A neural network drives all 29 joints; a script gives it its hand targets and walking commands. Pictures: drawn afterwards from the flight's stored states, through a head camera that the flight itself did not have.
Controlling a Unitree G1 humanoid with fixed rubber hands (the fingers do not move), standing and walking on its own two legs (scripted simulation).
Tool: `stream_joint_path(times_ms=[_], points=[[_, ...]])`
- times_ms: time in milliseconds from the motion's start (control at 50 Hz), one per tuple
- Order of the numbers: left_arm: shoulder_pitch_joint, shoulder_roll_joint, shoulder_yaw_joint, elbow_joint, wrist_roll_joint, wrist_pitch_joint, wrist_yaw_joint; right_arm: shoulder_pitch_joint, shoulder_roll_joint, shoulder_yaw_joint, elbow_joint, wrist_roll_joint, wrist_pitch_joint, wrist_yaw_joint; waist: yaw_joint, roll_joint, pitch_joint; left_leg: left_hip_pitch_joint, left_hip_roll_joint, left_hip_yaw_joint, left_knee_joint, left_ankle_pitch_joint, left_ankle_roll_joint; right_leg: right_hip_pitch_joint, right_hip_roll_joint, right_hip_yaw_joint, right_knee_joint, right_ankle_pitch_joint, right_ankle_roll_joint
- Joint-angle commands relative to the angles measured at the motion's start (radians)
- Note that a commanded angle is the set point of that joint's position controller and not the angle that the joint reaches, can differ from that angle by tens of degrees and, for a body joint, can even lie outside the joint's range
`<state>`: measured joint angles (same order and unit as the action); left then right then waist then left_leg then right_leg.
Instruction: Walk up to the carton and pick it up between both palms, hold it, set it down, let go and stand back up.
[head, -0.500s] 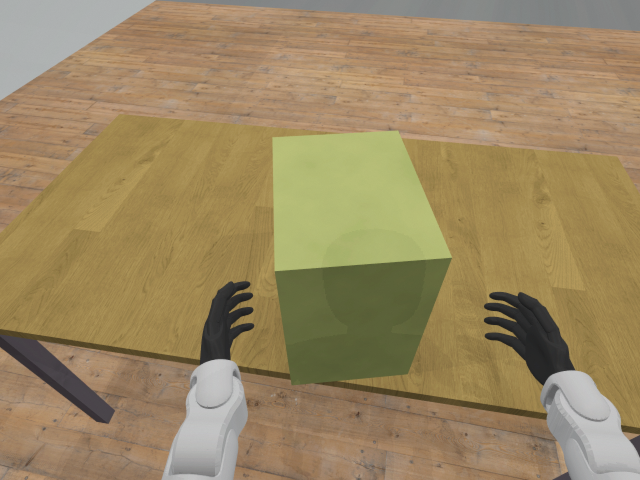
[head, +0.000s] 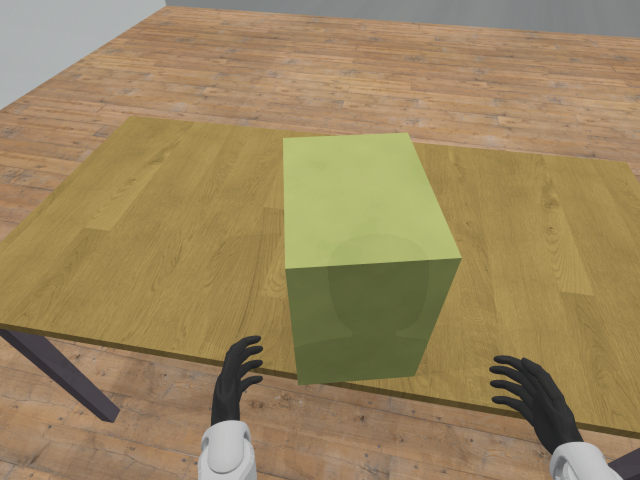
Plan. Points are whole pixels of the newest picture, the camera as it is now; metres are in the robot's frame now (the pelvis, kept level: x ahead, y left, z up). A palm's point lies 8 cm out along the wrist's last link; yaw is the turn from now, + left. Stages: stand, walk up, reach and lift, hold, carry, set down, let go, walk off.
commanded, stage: set down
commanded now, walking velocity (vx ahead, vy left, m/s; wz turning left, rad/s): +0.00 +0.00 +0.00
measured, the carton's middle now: (351, 262) +0.44 +0.01 +0.02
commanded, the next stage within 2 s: let go in 1.18 s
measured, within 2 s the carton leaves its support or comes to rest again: neither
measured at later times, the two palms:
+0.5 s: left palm (196, 437) +0.19 +0.20 -0.04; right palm (530, 447) +0.21 -0.22 -0.04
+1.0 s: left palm (161, 472) +0.16 +0.24 -0.07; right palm (514, 479) +0.18 -0.20 -0.07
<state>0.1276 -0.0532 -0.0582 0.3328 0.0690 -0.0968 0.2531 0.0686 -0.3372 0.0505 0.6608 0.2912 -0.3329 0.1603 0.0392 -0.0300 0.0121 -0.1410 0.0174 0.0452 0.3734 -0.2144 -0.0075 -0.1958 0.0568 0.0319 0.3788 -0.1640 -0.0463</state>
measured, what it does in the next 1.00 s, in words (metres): stands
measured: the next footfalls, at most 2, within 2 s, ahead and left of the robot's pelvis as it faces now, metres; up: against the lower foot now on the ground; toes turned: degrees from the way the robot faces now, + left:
none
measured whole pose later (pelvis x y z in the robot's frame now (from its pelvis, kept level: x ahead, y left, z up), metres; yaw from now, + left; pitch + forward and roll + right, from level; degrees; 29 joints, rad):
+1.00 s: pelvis +0.01 +0.02 +0.00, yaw +2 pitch -5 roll +0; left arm 0.22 0.17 -0.04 0.45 -0.01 0.05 0.08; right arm 0.20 -0.21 -0.01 0.68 0.07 -0.21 0.07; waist 0.04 -0.01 0.09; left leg -0.06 -0.01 0.02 0.37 -0.24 0.01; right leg -0.09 0.03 0.01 0.35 -0.19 -0.02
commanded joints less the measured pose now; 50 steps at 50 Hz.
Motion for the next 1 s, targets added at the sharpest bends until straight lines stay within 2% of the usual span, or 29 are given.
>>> stream_joint_path(times_ms=[0,20,100,120,140,160,180,220,240,260,300,320,340,360,380,400,420,440,480,520,560,700,720,800,820,860,880,900,980], points=[[-0.135,0.013,-0.002,-0.151,0.002,-0.059,-0.004,-0.125,-0.135,-0.051,-0.139,-0.002,-0.052,-0.004,0.009,-0.064,-0.137,-0.061,0.006,-0.012,-0.056,0.041,-0.004,0.113,-0.064,0.094,-0.063,0.031,-0.009],[-0.127,0.003,-0.008,-0.12,0.003,-0.058,-0.005,-0.122,-0.145,-0.061,-0.093,-0.008,-0.051,-0.003,-0.003,-0.044,-0.114,-0.056,0.001,-0.012,-0.054,0.034,-0.006,0.097,-0.064,0.086,-0.065,0.011,-0.01],[-0.107,0.041,0.012,-0.068,0.0,-0.063,-0.029,-0.084,-0.1,-0.048,-0.097,-0.04,-0.05,-0.021,-0.002,-0.079,-0.104,-0.063,-0.003,-0.012,-0.049,0.014,-0.001,0.124,-0.077,0.097,-0.073,0.019,-0.003],[-0.138,0.046,0.014,-0.163,-0.014,-0.084,-0.019,-0.122,-0.118,-0.062,-0.158,-0.026,-0.062,-0.017,0.013,-0.05,-0.149,-0.061,0.0,-0.017,-0.05,0.049,-0.007,0.13,-0.074,0.086,-0.058,0.031,-0.001],[-0.103,0.044,0.004,-0.082,-0.013,-0.077,-0.028,-0.086,-0.11,-0.048,-0.1,-0.03,-0.057,-0.022,-0.003,-0.065,-0.095,-0.054,-0.004,-0.013,-0.047,0.047,-0.007,0.115,-0.071,0.083,-0.065,0.033,-0.001],[-0.098,0.046,0.01,-0.093,-0.009,-0.075,-0.031,-0.084,-0.107,-0.05,-0.105,-0.036,-0.054,-0.02,0.004,-0.045,-0.1,-0.044,-0.002,-0.019,-0.049,0.053,-0.011,0.117,-0.07,0.079,-0.065,0.025,0.0],[-0.073,0.042,0.0,-0.035,-0.01,-0.059,-0.045,-0.059,-0.106,-0.049,-0.067,-0.054,-0.045,-0.026,-0.011,-0.044,-0.091,-0.038,-0.003,-0.014,-0.05,0.043,-0.012,0.123,-0.069,0.074,-0.076,0.038,-0.002],[-0.053,0.065,0.024,-0.044,-0.005,-0.052,-0.061,-0.043,-0.092,-0.042,-0.074,-0.068,-0.04,-0.041,-0.006,-0.07,-0.085,-0.034,-0.007,-0.021,-0.05,0.055,-0.008,0.143,-0.078,0.082,-0.08,0.065,0.007],[-0.059,0.07,0.024,-0.079,-0.01,-0.056,-0.064,-0.048,-0.099,-0.056,-0.094,-0.083,-0.043,-0.047,-0.013,-0.057,-0.106,-0.016,-0.007,-0.019,-0.047,0.071,-0.015,0.138,-0.073,0.066,-0.071,0.086,0.011],[-0.052,0.07,0.022,-0.102,-0.02,-0.066,-0.058,-0.039,-0.106,-0.053,-0.106,-0.069,-0.052,-0.043,0.001,-0.052,-0.112,-0.013,-0.005,-0.022,-0.042,0.116,-0.024,0.143,-0.067,0.057,-0.064,0.12,0.008],[-0.026,0.082,0.014,-0.077,-0.02,-0.061,-0.064,-0.027,-0.088,-0.049,-0.089,-0.073,-0.048,-0.048,-0.008,-0.048,-0.101,-0.01,-0.008,-0.024,-0.043,0.133,-0.022,0.162,-0.064,0.05,-0.067,0.154,0.009],[-0.02,0.085,0.018,-0.134,-0.019,-0.066,-0.061,-0.022,-0.102,-0.057,-0.116,-0.067,-0.055,-0.046,-0.004,-0.024,-0.132,0.011,-0.005,-0.027,-0.037,0.17,-0.028,0.173,-0.059,0.034,-0.061,0.184,0.009],[0.009,0.083,0.01,-0.064,-0.02,-0.048,-0.074,-0.004,-0.089,-0.046,-0.068,-0.071,-0.046,-0.05,-0.017,-0.03,-0.08,0.019,-0.006,-0.028,-0.034,0.18,-0.028,0.167,-0.058,0.035,-0.064,0.206,0.008],[0.017,0.092,0.02,-0.112,-0.017,-0.05,-0.078,0.006,-0.097,-0.05,-0.103,-0.082,-0.051,-0.054,-0.018,-0.025,-0.106,0.035,-0.006,-0.03,-0.033,0.197,-0.033,0.176,-0.056,0.033,-0.059,0.23,0.008],[0.037,0.088,0.01,-0.077,-0.018,-0.04,-0.085,0.012,-0.099,-0.052,-0.081,-0.086,-0.048,-0.056,-0.025,-0.013,-0.084,0.038,-0.006,-0.034,-0.036,0.196,-0.037,0.165,-0.056,0.027,-0.059,0.229,0.009],[0.042,0.097,0.021,-0.143,-0.013,-0.048,-0.082,0.026,-0.095,-0.053,-0.092,-0.087,-0.053,-0.051,-0.01,-0.004,-0.097,0.058,-0.003,-0.036,-0.033,0.231,-0.042,0.166,-0.049,0.011,-0.059,0.239,0.008],[0.052,0.097,0.012,-0.11,-0.018,-0.039,-0.086,0.039,-0.085,-0.049,-0.073,-0.086,-0.047,-0.053,-0.019,0.011,-0.078,0.064,-0.001,-0.036,-0.033,0.242,-0.04,0.155,-0.047,0.01,-0.056,0.251,0.007],[0.069,0.106,0.019,-0.108,-0.02,-0.036,-0.094,0.057,-0.071,-0.047,-0.083,-0.098,-0.045,-0.056,-0.015,-0.01,-0.073,0.061,-0.003,-0.038,-0.034,0.241,-0.039,0.171,-0.049,0.013,-0.064,0.261,0.008],[0.089,0.116,0.029,-0.123,-0.014,-0.028,-0.1,0.052,-0.071,-0.051,-0.087,-0.097,-0.037,-0.054,0.003,-0.008,-0.052,0.068,-0.001,-0.037,-0.04,0.237,-0.041,0.16,-0.049,0.004,-0.069,0.226,0.013],[0.086,0.133,0.017,-0.101,-0.02,-0.014,-0.104,0.058,-0.072,-0.05,-0.076,-0.112,-0.029,-0.055,-0.006,0.0,-0.034,0.075,0.003,-0.033,-0.038,0.235,-0.043,0.133,-0.051,0.003,-0.079,0.194,0.008],[0.091,0.142,0.023,-0.152,-0.031,-0.012,-0.1,0.061,-0.066,-0.059,-0.103,-0.103,-0.029,-0.054,0.008,0.014,-0.055,0.09,0.001,-0.03,-0.032,0.268,-0.044,0.139,-0.043,-0.012,-0.075,0.219,0.008],[0.088,0.197,0.022,-0.059,-0.05,0.048,-0.133,0.08,-0.041,-0.073,-0.08,-0.155,0.023,-0.073,-0.008,0.018,-0.025,0.091,0.001,-0.028,-0.044,0.207,-0.039,0.122,-0.053,-0.004,-0.087,0.147,0.014],[0.066,0.203,0.024,-0.129,-0.057,0.041,-0.123,0.065,-0.053,-0.095,-0.115,-0.151,0.019,-0.068,0.003,0.034,-0.054,0.094,0.006,-0.033,-0.046,0.216,-0.044,0.116,-0.05,-0.015,-0.08,0.134,0.012],[0.079,0.238,0.032,-0.02,-0.064,0.078,-0.147,0.098,-0.009,-0.079,-0.059,-0.183,0.057,-0.081,-0.011,0.015,-0.007,0.078,0.002,-0.024,-0.046,0.182,-0.036,0.131,-0.063,0.001,-0.093,0.123,0.016],[0.06,0.243,0.043,-0.082,-0.065,0.075,-0.145,0.084,-0.024,-0.095,-0.103,-0.182,0.055,-0.078,-0.003,0.013,-0.032,0.084,0.004,-0.027,-0.043,0.186,-0.036,0.117,-0.06,-0.012,-0.086,0.107,0.02],[0.062,0.247,0.035,-0.047,-0.077,0.087,-0.149,0.078,-0.013,-0.089,-0.094,-0.181,0.067,-0.08,0.004,0.01,-0.01,0.07,0.002,-0.022,-0.05,0.17,-0.032,0.12,-0.058,-0.015,-0.084,0.095,0.02],[0.053,0.26,0.029,0.004,-0.081,0.103,-0.159,0.083,0.002,-0.085,-0.065,-0.197,0.08,-0.089,-0.007,0.007,-0.001,0.067,-0.003,-0.019,-0.052,0.153,-0.027,0.125,-0.061,-0.007,-0.082,0.089,0.02],[0.048,0.271,0.04,-0.024,-0.082,0.105,-0.16,0.076,-0.004,-0.088,-0.106,-0.199,0.079,-0.089,0.001,-0.009,-0.005,0.069,-0.002,-0.02,-0.05,0.15,-0.029,0.12,-0.058,-0.014,-0.083,0.071,0.025],[0.018,0.286,0.046,-0.003,-0.084,0.132,-0.172,0.076,0.012,-0.103,-0.093,-0.226,0.099,-0.096,-0.008,0.015,-0.007,0.059,0.0,-0.013,-0.051,0.128,-0.025,0.117,-0.061,-0.018,-0.08,0.055,0.023]])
